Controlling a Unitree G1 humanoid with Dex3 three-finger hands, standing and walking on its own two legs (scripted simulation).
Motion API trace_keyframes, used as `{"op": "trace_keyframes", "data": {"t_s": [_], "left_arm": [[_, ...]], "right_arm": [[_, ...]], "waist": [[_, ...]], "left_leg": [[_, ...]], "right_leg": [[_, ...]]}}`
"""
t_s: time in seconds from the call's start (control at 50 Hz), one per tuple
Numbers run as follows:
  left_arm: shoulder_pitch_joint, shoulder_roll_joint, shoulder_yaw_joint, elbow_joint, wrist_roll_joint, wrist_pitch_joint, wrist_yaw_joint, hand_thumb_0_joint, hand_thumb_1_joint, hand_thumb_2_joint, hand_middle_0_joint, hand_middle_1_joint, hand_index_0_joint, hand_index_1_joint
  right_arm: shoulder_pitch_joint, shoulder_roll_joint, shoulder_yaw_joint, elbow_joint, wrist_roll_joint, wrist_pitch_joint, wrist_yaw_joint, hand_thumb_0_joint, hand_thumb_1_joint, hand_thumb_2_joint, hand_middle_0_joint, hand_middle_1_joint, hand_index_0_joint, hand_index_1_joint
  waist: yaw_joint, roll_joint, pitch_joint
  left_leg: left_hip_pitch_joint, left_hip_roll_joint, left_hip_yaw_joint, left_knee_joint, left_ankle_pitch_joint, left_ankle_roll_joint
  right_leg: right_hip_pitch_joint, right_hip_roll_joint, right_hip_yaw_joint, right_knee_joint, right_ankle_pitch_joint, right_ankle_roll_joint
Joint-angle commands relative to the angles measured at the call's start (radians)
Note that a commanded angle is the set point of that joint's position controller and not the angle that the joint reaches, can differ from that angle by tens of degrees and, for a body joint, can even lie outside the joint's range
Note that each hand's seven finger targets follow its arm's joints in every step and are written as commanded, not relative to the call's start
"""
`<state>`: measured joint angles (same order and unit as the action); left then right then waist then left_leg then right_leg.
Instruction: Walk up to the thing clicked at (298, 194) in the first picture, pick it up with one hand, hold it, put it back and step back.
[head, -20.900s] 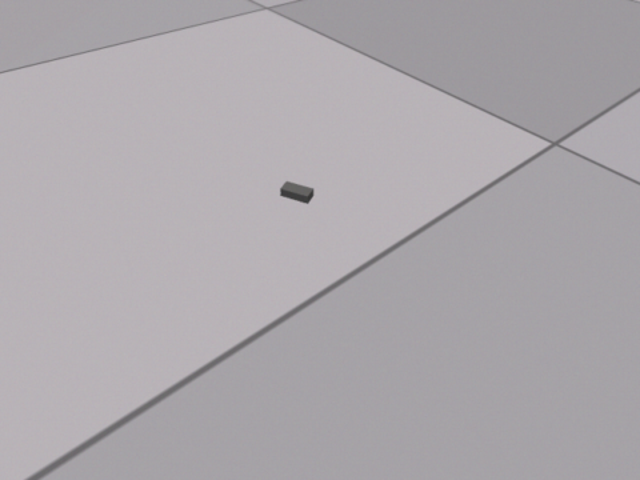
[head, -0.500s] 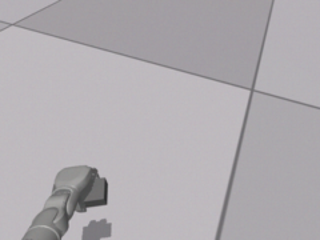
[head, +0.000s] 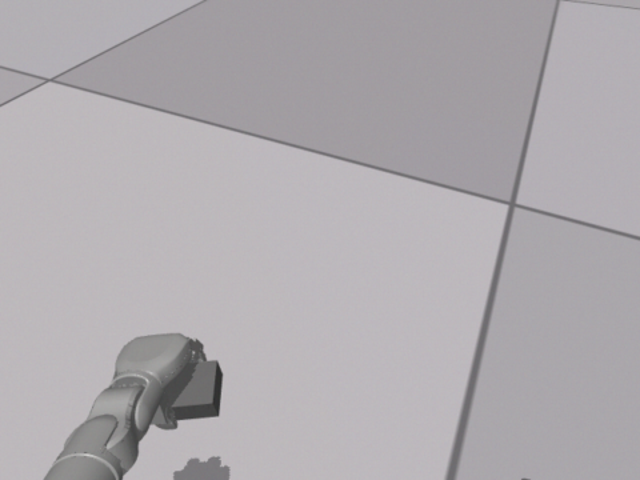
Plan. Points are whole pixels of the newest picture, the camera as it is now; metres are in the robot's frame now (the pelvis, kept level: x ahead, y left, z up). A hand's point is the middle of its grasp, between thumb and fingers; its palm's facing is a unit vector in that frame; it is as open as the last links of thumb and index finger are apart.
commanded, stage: hold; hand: left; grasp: from above
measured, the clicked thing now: (167, 392) +0.30 +0.23 -0.09
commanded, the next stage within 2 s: crouch in 1.44 s
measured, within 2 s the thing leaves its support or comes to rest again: neither
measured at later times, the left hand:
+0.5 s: hand (161, 396) +0.28 +0.22 -0.04, palm faces -0.47 -0.06 -0.88, open 9.2 cm
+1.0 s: hand (160, 400) +0.27 +0.21 -0.03, palm faces -0.47 -0.06 -0.88, open 9.1 cm
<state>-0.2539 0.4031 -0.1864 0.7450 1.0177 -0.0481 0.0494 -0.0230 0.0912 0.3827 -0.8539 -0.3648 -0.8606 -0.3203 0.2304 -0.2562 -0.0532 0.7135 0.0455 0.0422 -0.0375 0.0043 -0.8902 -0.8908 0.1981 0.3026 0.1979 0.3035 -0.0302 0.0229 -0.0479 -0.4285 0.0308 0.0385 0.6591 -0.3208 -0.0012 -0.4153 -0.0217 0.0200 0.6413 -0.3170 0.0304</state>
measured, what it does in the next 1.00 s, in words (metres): stands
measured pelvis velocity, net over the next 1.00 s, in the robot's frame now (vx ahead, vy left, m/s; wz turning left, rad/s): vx -0.02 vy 0.00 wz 0.00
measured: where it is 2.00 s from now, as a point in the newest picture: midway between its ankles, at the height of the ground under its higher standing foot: outside the picture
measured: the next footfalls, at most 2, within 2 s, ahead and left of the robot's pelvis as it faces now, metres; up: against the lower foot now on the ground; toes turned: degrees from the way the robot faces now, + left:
none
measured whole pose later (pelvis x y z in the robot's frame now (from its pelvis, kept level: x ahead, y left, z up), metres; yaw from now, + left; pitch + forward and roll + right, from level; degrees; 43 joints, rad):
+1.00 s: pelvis -0.02 +0.00 +0.01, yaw +0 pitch +0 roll +0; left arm -0.21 0.41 -0.20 0.62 0.99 -0.05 -0.04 -0.02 0.11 0.36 -0.85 -0.36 -0.86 -0.30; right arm 0.18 -0.25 -0.03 0.69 0.06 0.07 -0.06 0.01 -0.90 -0.89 0.20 0.30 0.20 0.30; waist 0.00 0.04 0.00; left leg -0.29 0.03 0.05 0.51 -0.23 0.00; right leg -0.29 -0.02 0.03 0.52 -0.24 0.02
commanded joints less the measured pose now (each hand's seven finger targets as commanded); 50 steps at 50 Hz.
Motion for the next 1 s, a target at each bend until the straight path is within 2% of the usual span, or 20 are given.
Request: {"op": "trace_keyframes", "data": {"t_s": [0.0, 0.14, 0.18, 0.2, 0.3, 0.32, 0.38, 0.4, 0.52, 0.62, 0.64, 0.74, 0.78, 0.8, 0.82, 0.86, 0.88, 0.9, 0.92, 0.98], "left_arm": [[-0.314, 0.221, 0.092, -0.209, 0.001, -0.006, 0.027, 0.0, 0.701, 0.67, -1.123, -0.392, -1.1, -0.418], [-0.309, 0.224, 0.1, -0.228, -0.009, 0.001, 0.026, 0.0, 0.693, 0.692, -1.133, -0.369, -1.101, -0.404], [-0.311, 0.21, 0.085, -0.238, -0.012, 0.001, 0.018, 0.0, 0.688, 0.694, -1.133, -0.37, -1.099, -0.407], [-0.342, 0.223, 0.088, -0.269, -0.011, -0.002, 0.015, 0.0, 0.685, 0.676, -1.119, -0.377, -1.091, -0.407], [-0.293, 0.221, 0.097, -0.24, -0.016, -0.004, 0.006, 0.0, 0.693, 0.691, -1.141, -0.366, -1.107, -0.403], [-0.321, 0.225, 0.096, -0.266, -0.016, -0.006, 0.004, 0.0, 0.695, 0.671, -1.13, -0.374, -1.102, -0.405], [-0.298, 0.24, 0.112, -0.259, -0.018, -0.008, 0.001, 0.0, 0.699, 0.683, -1.133, -0.376, -1.104, -0.408], [-0.298, 0.222, 0.095, -0.26, -0.021, -0.009, -0.004, 0.0, 0.698, 0.666, -1.13, -0.377, -1.104, -0.407], [-0.312, 0.243, 0.11, -0.301, -0.015, -0.014, -0.011, 0.0, 0.694, 0.657, -1.124, -0.381, -1.1, -0.408], [-0.313, 0.229, 0.101, -0.301, -0.023, -0.012, -0.017, 0.0, 0.695, 0.656, -1.118, -0.397, -1.098, -0.42], [-0.323, 0.233, 0.1, -0.32, -0.023, -0.013, -0.018, 0.0, 0.694, 0.652, -1.117, -0.396, -1.098, -0.418], [-0.309, 0.235, 0.104, -0.326, -0.024, -0.008, -0.032, 0.0, 0.701, 0.658, -1.123, -0.4, -1.103, -0.423], [-0.291, 0.22, 0.09, -0.327, -0.026, -0.006, -0.04, 0.0, 0.702, 0.64, -1.122, -0.391, -1.103, -0.412], [-0.316, 0.237, 0.101, -0.334, -0.024, -0.006, -0.041, 0.0, 0.694, 0.644, -1.112, -0.403, -1.095, -0.422], [-0.322, 0.239, 0.102, -0.333, -0.026, -0.006, -0.042, 0.0, 0.689, 0.644, -1.101, -0.415, -1.087, -0.431], [-0.265, 0.206, 0.084, -0.324, -0.027, -0.005, -0.05, 0.0, 0.667, 0.637, -1.093, -0.394, -1.075, -0.414], [-0.299, 0.21, 0.082, -0.338, -0.028, -0.006, -0.052, 0.0, 0.676, 0.634, -1.089, -0.417, -1.076, -0.432], [-0.329, 0.228, 0.091, -0.344, -0.027, -0.009, -0.051, 0.0, 0.676, 0.631, -1.075, -0.434, -1.068, -0.443], [-0.3, 0.224, 0.092, -0.326, -0.025, -0.008, -0.051, 0.0, 0.658, 0.638, -1.084, -0.403, -1.067, -0.423], [-0.302, 0.229, 0.102, -0.346, -0.025, -0.009, -0.045, 0.0, 0.67, 0.662, -1.083, -0.434, -1.07, -0.449]], "right_arm": [[-0.027, -0.141, -0.048, -0.129, 0.005, -0.025, -0.013, 0.0, -0.89, -0.897, 0.2, 0.3, 0.2, 0.3], [-0.047, -0.143, -0.046, -0.134, 0.006, -0.021, -0.015, 0.0, -0.89, -0.898, 0.2, 0.3, 0.2, 0.3], [-0.053, -0.141, -0.045, -0.136, 0.005, -0.02, -0.016, 0.0, -0.89, -0.898, 0.2, 0.3, 0.2, 0.3], [-0.052, -0.14, -0.044, -0.139, 0.006, -0.02, -0.017, 0.0, -0.891, -0.897, 0.2, 0.3, 0.2, 0.3], [-0.071, -0.138, -0.039, -0.143, 0.007, -0.017, -0.019, 0.0, -0.891, -0.898, 0.2, 0.3, 0.2, 0.3], [-0.068, -0.138, -0.038, -0.148, 0.008, -0.017, -0.019, 0.0, -0.892, -0.898, 0.2, 0.3, 0.2, 0.3], [-0.082, -0.138, -0.037, -0.147, 0.008, -0.015, -0.021, 0.0, -0.889, -0.897, 0.2, 0.3, 0.2, 0.3], [-0.084, -0.136, -0.034, -0.15, 0.008, -0.015, -0.021, 0.0, -0.891, -0.898, 0.2, 0.3, 0.2, 0.3], [-0.099, -0.137, -0.034, -0.157, 0.009, -0.016, -0.024, 0.0, -0.893, -0.899, 0.2, 0.3, 0.2, 0.3], [-0.107, -0.134, -0.029, -0.151, 0.011, -0.015, -0.026, 0.0, -0.893, -0.899, 0.2, 0.3, 0.2, 0.3], [-0.116, -0.13, -0.029, -0.157, 0.012, -0.016, -0.027, 0.0, -0.895, -0.899, 0.2, 0.3, 0.2, 0.3], [-0.126, -0.129, -0.025, -0.159, 0.014, -0.015, -0.028, 0.0, -0.895, -0.9, 0.2, 0.3, 0.2, 0.3], [-0.134, -0.13, -0.023, -0.167, 0.016, -0.014, -0.029, 0.0, -0.893, -0.899, 0.2, 0.3, 0.2, 0.3], [-0.134, -0.129, -0.022, -0.165, 0.016, -0.014, -0.031, 0.0, -0.894, -0.899, 0.2, 0.3, 0.199, 0.3], [-0.135, -0.129, -0.02, -0.166, 0.016, -0.014, -0.031, 0.0, -0.894, -0.9, 0.2, 0.3, 0.199, 0.3], [-0.139, -0.125, -0.02, -0.172, 0.016, -0.014, -0.03, 0.0, -0.896, -0.9, 0.2, 0.3, 0.2, 0.3], [-0.141, -0.124, -0.02, -0.166, 0.015, -0.014, -0.031, 0.0, -0.896, -0.9, 0.2, 0.3, 0.2, 0.3], [-0.132, -0.13, -0.021, -0.163, 0.014, -0.014, -0.032, 0.0, -0.894, -0.899, 0.2, 0.3, 0.199, 0.3], [-0.14, -0.124, -0.017, -0.165, 0.015, -0.014, -0.032, 0.0, -0.896, -0.901, 0.2, 0.3, 0.199, 0.3], [-0.139, -0.125, -0.018, -0.167, 0.014, -0.013, -0.032, 0.0, -0.895, -0.9, 0.2, 0.3, 0.199, 0.3]], "waist": [[0.011, 0.029, -0.256], [0.014, 0.025, -0.253], [0.009, 0.014, -0.243], [0.011, 0.017, -0.257], [0.021, 0.013, -0.224], [0.011, 0.011, -0.241], [0.023, 0.016, -0.22], [0.017, 0.012, -0.21], [0.027, 0.022, -0.232], [0.021, 0.014, -0.21], [0.031, 0.026, -0.217], [0.033, 0.026, -0.199], [0.037, 0.005, -0.191], [0.027, 0.006, -0.194], [0.033, 0.006, -0.19], [0.03, 0.006, -0.179], [0.032, 0.003, -0.188], [0.024, 0.006, -0.2], [0.037, 0.008, -0.184], [0.031, 0.021, -0.205]], "left_leg": [[0.189, -0.037, -0.011, -0.096, 0.298, -0.002], [0.214, -0.036, -0.009, -0.122, 0.297, -0.001], [0.222, -0.033, -0.009, -0.127, 0.3, 0.001], [0.225, -0.035, -0.007, -0.127, 0.294, 0.003], [0.228, -0.036, -0.006, -0.151, 0.256, 0.004], [0.23, -0.038, -0.004, -0.15, 0.258, 0.007], [0.227, -0.04, -0.002, -0.159, 0.247, 0.006], [0.226, -0.037, -0.003, -0.167, 0.236, 0.006], [0.253, -0.04, -0.002, -0.179, 0.233, 0.008], [0.255, -0.039, -0.001, -0.189, 0.223, 0.009], [0.259, -0.039, -0.001, -0.193, 0.225, 0.006], [0.258, -0.039, 0.0, -0.206, 0.209, 0.008], [0.262, -0.038, -0.002, -0.214, 0.206, 0.009], [0.262, -0.04, 0.0, -0.211, 0.202, 0.012], [0.257, -0.04, -0.002, -0.215, 0.199, 0.01], [0.267, -0.04, -0.001, -0.22, 0.192, 0.01], [0.265, -0.039, -0.002, -0.217, 0.205, 0.01], [0.271, -0.036, -0.003, -0.218, 0.203, 0.01], [0.266, -0.038, -0.004, -0.224, 0.2, 0.009], [0.278, -0.039, -0.002, -0.221, 0.212, 0.007]], "right_leg": [[0.076, 0.051, -0.022, -0.096, 0.254, -0.04], [0.1, 0.05, -0.023, -0.119, 0.251, -0.038], [0.098, 0.051, -0.023, -0.127, 0.254, -0.037], [0.106, 0.049, -0.019, -0.13, 0.254, -0.035], [0.114, 0.048, -0.021, -0.152, 0.214, -0.037], [0.117, 0.046, -0.016, -0.151, 0.224, -0.036], [0.123, 0.045, -0.017, -0.164, 0.208, -0.035], [0.119, 0.047, -0.018, -0.166, 0.199, -0.037], [0.138, 0.043, -0.016, -0.178, 0.195, -0.037], [0.137, 0.044, -0.016, -0.191, 0.186, -0.035], [0.142, 0.044, -0.018, -0.192, 0.185, -0.038], [0.148, 0.043, -0.016, -0.204, 0.169, -0.038], [0.149, 0.044, -0.019, -0.209, 0.163, -0.039], [0.147, 0.042, -0.014, -0.213, 0.163, -0.035], [0.149, 0.043, -0.016, -0.212, 0.158, -0.037], [0.146, 0.042, -0.015, -0.217, 0.151, -0.039], [0.144, 0.043, -0.016, -0.214, 0.162, -0.038], [0.148, 0.046, -0.017, -0.213, 0.165, -0.038], [0.152, 0.043, -0.019, -0.217, 0.156, -0.04], [0.151, 0.044, -0.016, -0.213, 0.169, -0.039]]}}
